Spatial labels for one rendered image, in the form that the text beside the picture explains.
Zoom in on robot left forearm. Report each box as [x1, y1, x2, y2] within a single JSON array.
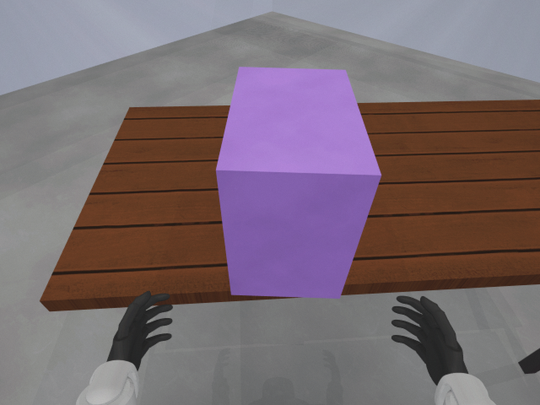
[[76, 360, 139, 405]]

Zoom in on carton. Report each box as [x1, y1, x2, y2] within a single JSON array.
[[216, 67, 381, 299]]

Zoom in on robot right forearm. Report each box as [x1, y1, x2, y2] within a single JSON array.
[[435, 373, 496, 405]]

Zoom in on table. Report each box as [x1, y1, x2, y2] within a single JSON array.
[[40, 100, 540, 374]]

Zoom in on robot right hand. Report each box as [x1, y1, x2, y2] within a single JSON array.
[[391, 296, 468, 386]]

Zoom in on robot left hand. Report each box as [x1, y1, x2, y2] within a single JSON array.
[[106, 291, 173, 370]]

